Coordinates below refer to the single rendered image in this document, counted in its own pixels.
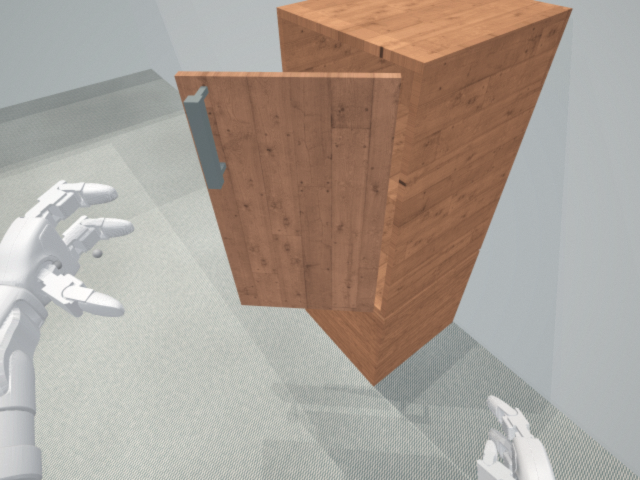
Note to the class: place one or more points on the handle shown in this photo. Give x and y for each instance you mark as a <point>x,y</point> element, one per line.
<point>203,137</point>

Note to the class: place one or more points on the robot right hand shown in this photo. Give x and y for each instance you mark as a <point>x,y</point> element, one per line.
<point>525,458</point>

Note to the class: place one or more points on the cupboard door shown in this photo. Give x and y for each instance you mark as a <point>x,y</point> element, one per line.
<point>308,157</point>

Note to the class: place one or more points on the robot left hand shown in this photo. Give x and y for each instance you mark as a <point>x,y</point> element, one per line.
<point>31,245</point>

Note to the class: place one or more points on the left robot forearm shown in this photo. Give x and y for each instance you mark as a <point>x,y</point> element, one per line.
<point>21,317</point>

